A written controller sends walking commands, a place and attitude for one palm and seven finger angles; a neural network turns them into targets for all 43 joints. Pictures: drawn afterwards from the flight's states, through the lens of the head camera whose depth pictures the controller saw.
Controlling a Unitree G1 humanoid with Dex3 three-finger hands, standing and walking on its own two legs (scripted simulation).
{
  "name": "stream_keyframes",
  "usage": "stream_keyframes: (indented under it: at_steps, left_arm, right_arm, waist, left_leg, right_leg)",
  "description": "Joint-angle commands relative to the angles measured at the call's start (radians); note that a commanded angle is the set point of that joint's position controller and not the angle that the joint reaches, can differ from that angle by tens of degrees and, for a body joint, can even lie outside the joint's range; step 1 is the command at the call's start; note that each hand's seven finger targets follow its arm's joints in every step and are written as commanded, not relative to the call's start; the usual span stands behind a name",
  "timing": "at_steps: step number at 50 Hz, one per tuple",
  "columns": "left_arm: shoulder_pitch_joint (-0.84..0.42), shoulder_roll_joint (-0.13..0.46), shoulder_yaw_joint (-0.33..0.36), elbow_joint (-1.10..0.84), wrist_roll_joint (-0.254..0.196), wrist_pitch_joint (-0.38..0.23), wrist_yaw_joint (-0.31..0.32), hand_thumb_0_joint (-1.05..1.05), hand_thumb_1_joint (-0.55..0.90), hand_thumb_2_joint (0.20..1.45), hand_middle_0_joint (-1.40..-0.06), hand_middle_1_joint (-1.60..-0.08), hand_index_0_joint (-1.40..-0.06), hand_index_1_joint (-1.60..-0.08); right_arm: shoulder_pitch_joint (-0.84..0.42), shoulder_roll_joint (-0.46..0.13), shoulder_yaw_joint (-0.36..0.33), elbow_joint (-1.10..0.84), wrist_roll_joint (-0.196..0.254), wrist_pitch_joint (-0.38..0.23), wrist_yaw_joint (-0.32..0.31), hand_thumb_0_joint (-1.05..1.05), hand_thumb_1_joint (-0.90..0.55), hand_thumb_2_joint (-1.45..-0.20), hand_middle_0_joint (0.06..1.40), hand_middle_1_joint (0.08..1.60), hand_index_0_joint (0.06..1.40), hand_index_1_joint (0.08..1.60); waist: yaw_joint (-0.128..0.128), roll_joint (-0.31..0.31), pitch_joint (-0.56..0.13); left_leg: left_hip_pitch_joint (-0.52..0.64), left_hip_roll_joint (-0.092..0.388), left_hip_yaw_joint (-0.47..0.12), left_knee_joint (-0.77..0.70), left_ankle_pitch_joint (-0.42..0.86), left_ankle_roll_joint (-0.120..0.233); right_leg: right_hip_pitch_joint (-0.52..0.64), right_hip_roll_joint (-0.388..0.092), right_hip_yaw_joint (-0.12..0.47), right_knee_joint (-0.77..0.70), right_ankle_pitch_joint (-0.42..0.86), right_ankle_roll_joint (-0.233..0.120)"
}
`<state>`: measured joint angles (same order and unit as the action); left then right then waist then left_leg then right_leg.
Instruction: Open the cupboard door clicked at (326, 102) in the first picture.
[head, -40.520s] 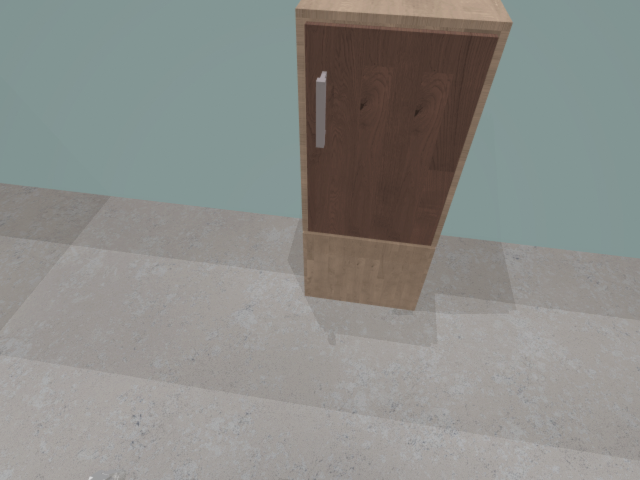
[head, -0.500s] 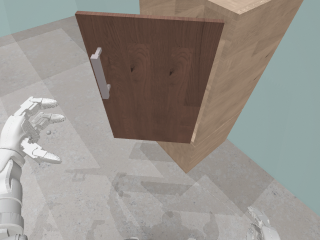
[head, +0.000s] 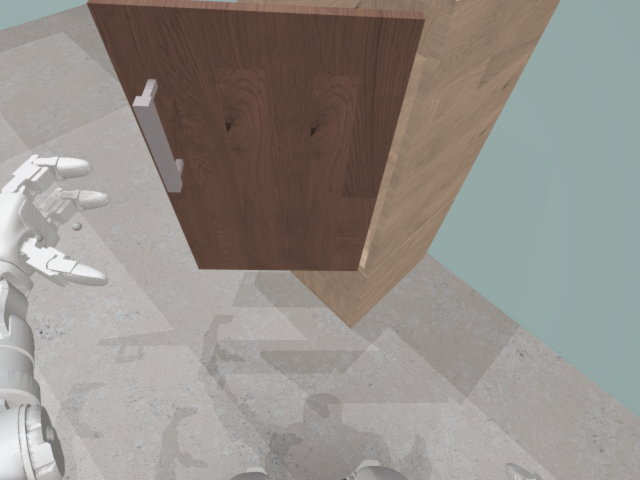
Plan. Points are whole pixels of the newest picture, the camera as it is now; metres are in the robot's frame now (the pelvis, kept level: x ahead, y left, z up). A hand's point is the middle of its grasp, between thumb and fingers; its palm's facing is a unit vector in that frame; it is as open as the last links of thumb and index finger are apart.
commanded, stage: move the hooked fingers beside the handle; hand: left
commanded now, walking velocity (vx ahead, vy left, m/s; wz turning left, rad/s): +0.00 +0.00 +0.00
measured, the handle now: (163, 140) +0.55 +0.23 +0.07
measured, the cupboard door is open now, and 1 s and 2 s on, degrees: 46 46 46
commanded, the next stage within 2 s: slide the fingers in behind the handle in 1.62 s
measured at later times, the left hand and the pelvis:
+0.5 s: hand (94, 191) +0.44 +0.29 +0.09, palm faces +0.01 -1.00 +0.00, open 14.0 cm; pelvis +0.00 +0.02 -0.01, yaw +0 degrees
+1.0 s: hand (112, 159) +0.50 +0.28 +0.08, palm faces -0.01 -1.00 -0.01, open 14.0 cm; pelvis +0.00 +0.02 -0.01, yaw -2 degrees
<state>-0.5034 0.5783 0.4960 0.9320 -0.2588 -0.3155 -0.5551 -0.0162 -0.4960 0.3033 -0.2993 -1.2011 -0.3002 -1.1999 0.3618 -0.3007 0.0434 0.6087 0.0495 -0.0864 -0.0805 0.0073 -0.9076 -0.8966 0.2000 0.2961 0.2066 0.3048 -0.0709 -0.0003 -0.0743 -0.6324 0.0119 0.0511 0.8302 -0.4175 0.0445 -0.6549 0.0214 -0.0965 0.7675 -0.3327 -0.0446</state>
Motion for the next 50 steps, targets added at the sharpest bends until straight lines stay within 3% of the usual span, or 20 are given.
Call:
stream_keyframes:
  at_steps: [1,4,8,10,12,19,23,25,26,29,30,32,35,39,41,43,45,46,48,50]
  left_arm:
    - [-0.334,0.322,0.058,-0.174,-0.030,-0.071,-0.003,0.000,-0.500,0.300,-0.300,-1.200,-0.300,-1.200]
    - [-0.375,0.323,0.044,-0.131,-0.017,-0.060,0.001,0.000,-0.500,0.300,-0.300,-1.200,-0.300,-1.200]
    - [-0.482,0.308,0.013,-0.134,0.007,-0.084,0.020,0.000,-0.500,0.300,-0.300,-1.200,-0.300,-1.200]
    - [-0.505,0.299,0.005,-0.160,0.007,-0.100,0.027,0.000,-0.500,0.300,-0.300,-1.200,-0.300,-1.200]
    - [-0.495,0.297,0.010,-0.128,0.008,-0.099,0.036,0.000,-0.500,0.300,-0.300,-1.200,-0.300,-1.200]
    - [-0.561,0.285,-0.010,-0.097,0.034,-0.093,0.071,0.000,-0.500,0.300,-0.300,-1.200,-0.300,-1.200]
    - [-0.594,0.343,0.027,-0.025,0.050,-0.101,0.083,0.000,-0.500,0.300,-0.300,-1.200,-0.300,-1.200]
    - [-0.656,0.327,-0.003,-0.015,0.060,-0.110,0.083,0.000,-0.500,0.300,-0.300,-1.200,-0.300,-1.200]
    - [-0.648,0.369,0.026,0.006,0.069,-0.111,0.085,0.000,-0.500,0.300,-0.300,-1.200,-0.300,-1.200]
    - [-0.714,0.358,-0.002,0.036,0.070,-0.114,0.078,0.000,-0.500,0.300,-0.300,-1.200,-0.300,-1.200]
    - [-0.727,0.365,-0.007,0.051,0.080,-0.112,0.075,0.000,-0.500,0.300,-0.300,-1.200,-0.300,-1.200]
    - [-0.769,0.401,0.007,0.085,0.085,-0.105,0.077,0.000,-0.500,0.300,-0.300,-1.200,-0.300,-1.200]
    - [-0.794,0.429,0.018,0.083,0.091,-0.105,0.071,0.000,-0.500,0.300,-0.300,-1.200,-0.300,-1.200]
    - [-0.822,0.469,0.029,0.135,0.103,-0.088,0.073,0.000,-0.500,0.300,-0.300,-1.200,-0.300,-1.200]
    - [-0.841,0.499,0.035,0.135,0.122,-0.084,0.077,0.000,-0.500,0.300,-0.300,-1.200,-0.300,-1.200]
    - [-0.806,0.476,0.032,0.115,0.119,-0.088,0.076,0.000,-0.500,0.300,-0.300,-1.200,-0.300,-1.200]
    - [-0.738,0.495,0.066,0.084,0.107,-0.092,0.067,0.000,-0.500,0.300,-0.300,-1.200,-0.300,-1.200]
    - [-0.738,0.473,0.057,0.068,0.099,-0.090,0.062,0.000,-0.500,0.300,-0.300,-1.200,-0.300,-1.200]
    - [-0.700,0.476,0.069,0.098,0.095,-0.072,0.062,0.000,-0.500,0.300,-0.300,-1.200,-0.300,-1.200]
    - [-0.680,0.490,0.076,0.084,0.100,-0.067,0.065,0.000,-0.500,0.300,-0.300,-1.200,-0.300,-1.200]
  right_arm:
    - [0.053,-0.164,-0.067,-0.111,-0.005,-0.016,-0.003,0.000,-0.900,-0.900,0.200,0.300,0.200,0.300]
    - [0.062,-0.169,-0.066,-0.113,-0.005,0.000,-0.002,0.000,-0.900,-0.900,0.200,0.300,0.200,0.300]
    - [0.075,-0.167,-0.069,-0.103,-0.010,0.013,0.001,0.000,-0.900,-0.900,0.200,0.300,0.200,0.300]
    - [0.088,-0.167,-0.071,-0.098,-0.014,0.021,0.004,0.000,-0.900,-0.900,0.200,0.300,0.200,0.300]
    - [0.094,-0.170,-0.072,-0.091,-0.016,0.030,0.008,0.000,-0.900,-0.900,0.200,0.300,0.200,0.300]
    - [0.112,-0.169,-0.071,-0.087,-0.021,0.062,0.014,0.000,-0.900,-0.900,0.200,0.300,0.200,0.300]
    - [0.124,-0.177,-0.067,-0.077,-0.024,0.080,0.016,0.000,-0.900,-0.900,0.200,0.300,0.200,0.300]
    - [0.132,-0.176,-0.064,-0.069,-0.026,0.087,0.015,0.000,-0.900,-0.900,0.200,0.300,0.200,0.300]
    - [0.140,-0.184,-0.065,-0.067,-0.027,0.091,0.013,0.000,-0.900,-0.900,0.200,0.300,0.200,0.300]
    - [0.149,-0.186,-0.061,-0.060,-0.027,0.098,0.010,0.000,-0.900,-0.900,0.200,0.300,0.200,0.300]
    - [0.155,-0.189,-0.059,-0.055,-0.029,0.101,0.011,0.000,-0.900,-0.900,0.200,0.300,0.200,0.300]
    - [0.165,-0.195,-0.057,-0.046,-0.030,0.106,0.008,0.000,-0.900,-0.900,0.200,0.300,0.200,0.300]
    - [0.190,-0.200,-0.057,-0.043,-0.036,0.114,0.008,0.000,-0.900,-0.900,0.200,0.300,0.200,0.300]
    - [0.207,-0.203,-0.051,-0.046,-0.038,0.127,0.008,0.000,-0.900,-0.900,0.200,0.300,0.200,0.300]
    - [0.220,-0.207,-0.051,-0.048,-0.041,0.135,0.010,0.000,-0.900,-0.900,0.200,0.300,0.200,0.300]
    - [0.233,-0.204,-0.055,-0.053,-0.047,0.141,0.017,0.000,-0.900,-0.900,0.200,0.300,0.200,0.300]
    - [0.243,-0.206,-0.065,-0.064,-0.050,0.147,0.022,0.000,-0.900,-0.900,0.200,0.300,0.200,0.300]
    - [0.241,-0.201,-0.065,-0.065,-0.049,0.152,0.027,0.000,-0.900,-0.900,0.200,0.300,0.200,0.300]
    - [0.237,-0.201,-0.067,-0.070,-0.045,0.160,0.029,0.000,-0.900,-0.900,0.200,0.300,0.200,0.300]
    - [0.236,-0.200,-0.066,-0.082,-0.044,0.165,0.030,0.000,-0.900,-0.900,0.200,0.300,0.200,0.300]
  waist:
    - [0.013,0.091,-0.348]
    - [0.002,0.094,-0.307]
    - [-0.017,0.115,-0.342]
    - [-0.017,0.159,-0.392]
    - [-0.017,0.128,-0.391]
    - [-0.026,0.153,-0.377]
    - [-0.035,0.099,-0.362]
    - [-0.053,0.141,-0.362]
    - [-0.046,0.132,-0.372]
    - [-0.073,0.131,-0.352]
    - [-0.073,0.164,-0.372]
    - [-0.087,0.146,-0.357]
    - [-0.088,0.173,-0.424]
    - [-0.101,0.151,-0.396]
    - [-0.102,0.187,-0.423]
    - [-0.092,0.213,-0.458]
    - [-0.067,0.217,-0.531]
    - [-0.071,0.223,-0.533]
    - [-0.072,0.145,-0.472]
    - [-0.060,0.174,-0.461]
  left_leg:
    - [0.127,-0.003,-0.075,-0.108,0.350,-0.010]
    - [0.122,0.000,-0.082,-0.106,0.349,-0.013]
    - [0.164,0.006,-0.098,-0.099,0.349,-0.020]
    - [0.237,0.013,-0.112,-0.088,0.442,-0.033]
    - [0.237,0.018,-0.120,-0.086,0.451,-0.040]
    - [0.253,0.024,-0.132,-0.078,0.514,-0.053]
    - [0.184,0.021,-0.123,-0.073,0.433,-0.041]
    - [0.197,0.022,-0.125,-0.070,0.424,-0.040]
    - [0.185,0.022,-0.129,-0.067,0.413,-0.041]
    - [0.167,0.023,-0.131,-0.056,0.388,-0.036]
    - [0.177,0.023,-0.132,-0.053,0.381,-0.037]
    - [0.142,0.023,-0.136,-0.046,0.349,-0.033]
    - [0.173,0.026,-0.141,-0.029,0.414,-0.039]
    - [0.105,0.022,-0.131,-0.016,0.386,-0.026]
    - [0.113,0.025,-0.132,-0.008,0.393,-0.028]
    - [0.163,0.029,-0.141,-0.004,0.462,-0.038]
    - [0.215,0.037,-0.141,0.007,0.580,-0.048]
    - [0.214,0.036,-0.134,0.010,0.583,-0.047]
    - [0.138,0.032,-0.121,0.003,0.525,-0.028]
    - [0.126,0.029,-0.113,-0.005,0.514,-0.025]
  right_leg:
    - [0.224,0.001,0.087,-0.063,0.288,0.017]
    - [0.179,0.004,0.078,-0.057,0.266,0.011]
    - [0.129,0.005,0.069,-0.051,0.226,0.015]
    - [0.103,0.009,0.064,-0.041,0.245,0.011]
    - [0.093,0.010,0.058,-0.040,0.239,0.014]
    - [0.049,0.013,0.048,-0.030,0.231,0.012]
    - [0.070,0.014,0.056,-0.031,0.222,0.017]
    - [0.043,0.016,0.058,-0.029,0.209,0.015]
    - [0.045,0.015,0.057,-0.024,0.201,0.014]
    - [0.020,0.017,0.058,-0.022,0.189,0.012]
    - [0.004,0.018,0.061,-0.020,0.177,0.014]
    - [-0.004,0.017,0.062,-0.019,0.167,0.015]
    - [-0.007,0.021,0.061,-0.003,0.194,0.014]
    - [0.000,0.022,0.064,0.001,0.203,0.017]
    - [-0.016,0.023,0.065,0.005,0.198,0.019]
    - [-0.024,0.025,0.057,0.011,0.217,0.016]
    - [0.005,0.031,0.056,0.018,0.270,0.016]
    - [0.008,0.032,0.057,0.015,0.283,0.019]
    - [0.042,0.034,0.060,0.006,0.294,0.023]
    - [0.052,0.034,0.063,0.008,0.297,0.019]
